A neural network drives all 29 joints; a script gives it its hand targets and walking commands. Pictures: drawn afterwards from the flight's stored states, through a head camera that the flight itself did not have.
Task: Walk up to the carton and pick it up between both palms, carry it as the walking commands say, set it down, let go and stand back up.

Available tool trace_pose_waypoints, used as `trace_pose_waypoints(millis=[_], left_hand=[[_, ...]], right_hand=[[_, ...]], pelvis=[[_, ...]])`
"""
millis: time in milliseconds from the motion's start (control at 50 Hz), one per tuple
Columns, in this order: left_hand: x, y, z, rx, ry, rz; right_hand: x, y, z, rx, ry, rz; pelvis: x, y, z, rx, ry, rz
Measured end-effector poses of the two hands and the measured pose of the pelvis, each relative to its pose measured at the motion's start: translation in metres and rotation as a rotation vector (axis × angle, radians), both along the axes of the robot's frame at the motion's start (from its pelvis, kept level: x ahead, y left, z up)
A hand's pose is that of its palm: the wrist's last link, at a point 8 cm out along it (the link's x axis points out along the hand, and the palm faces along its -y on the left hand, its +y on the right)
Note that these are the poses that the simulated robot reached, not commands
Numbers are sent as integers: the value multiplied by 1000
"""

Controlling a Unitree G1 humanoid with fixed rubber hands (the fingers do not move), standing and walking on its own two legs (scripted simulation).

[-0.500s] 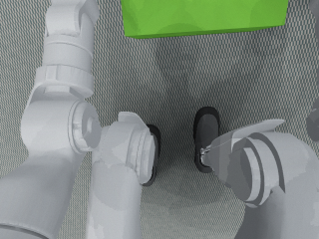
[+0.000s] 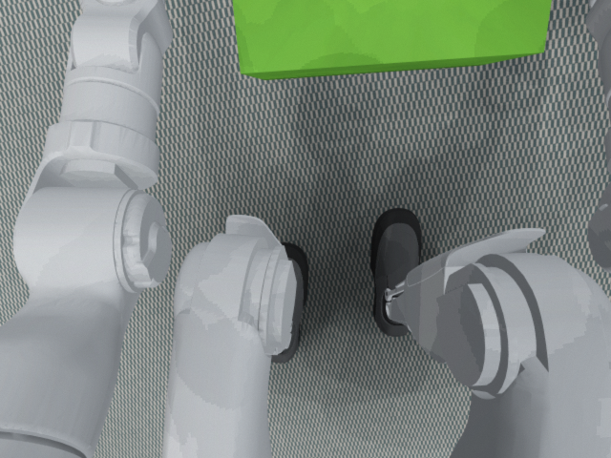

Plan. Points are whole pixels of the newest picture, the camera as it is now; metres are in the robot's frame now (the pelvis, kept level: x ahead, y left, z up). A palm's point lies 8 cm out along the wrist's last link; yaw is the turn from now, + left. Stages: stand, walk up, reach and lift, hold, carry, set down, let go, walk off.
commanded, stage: set down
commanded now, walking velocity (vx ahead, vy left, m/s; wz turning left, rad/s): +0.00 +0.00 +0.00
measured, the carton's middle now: out of the picture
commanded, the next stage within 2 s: let go in 1.54 s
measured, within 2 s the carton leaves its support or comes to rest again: neither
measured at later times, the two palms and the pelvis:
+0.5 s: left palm out of the picture +0.57 +0.18 -0.10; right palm out of the picture +0.57 -0.24 -0.10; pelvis -0.01 -0.01 +0.03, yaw +1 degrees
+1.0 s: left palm out of the picture +0.57 +0.19 +0.06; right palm out of the picture +0.57 -0.25 +0.05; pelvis -0.01 -0.02 +0.16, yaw +1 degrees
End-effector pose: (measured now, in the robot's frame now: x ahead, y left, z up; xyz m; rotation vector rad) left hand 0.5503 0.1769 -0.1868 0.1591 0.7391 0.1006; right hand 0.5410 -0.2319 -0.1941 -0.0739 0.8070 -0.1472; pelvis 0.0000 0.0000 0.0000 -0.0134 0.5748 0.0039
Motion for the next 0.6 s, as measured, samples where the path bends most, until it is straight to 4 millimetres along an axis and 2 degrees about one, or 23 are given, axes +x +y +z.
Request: trace_pose_waypoints(millis=[120,220,300,400,500,600], left_hand=[[0,2,1,0,2,8],[2,8,7,9,2,48],[11,9,28,22,-42,58],[18,8,56,32,-61,61],[18,4,87,39,-58,52],[16,5,120,48,-34,40]], right_hand=[[4,0,4,-4,-25,1],[22,1,28,-20,-131,12],[31,0,46,-22,-170,17],[32,-4,65,-17,-173,22],[27,-9,91,-16,-174,30],[25,-14,124,-12,-175,28]], pelvis=[[0,0,0,1,-1,0],[-1,-1,0,2,-6,0],[-2,-2,0,6,-16,0],[-4,-5,7,17,-32,-3],[-6,-8,25,32,-39,-7],[-8,-9,53,44,-39,-13]])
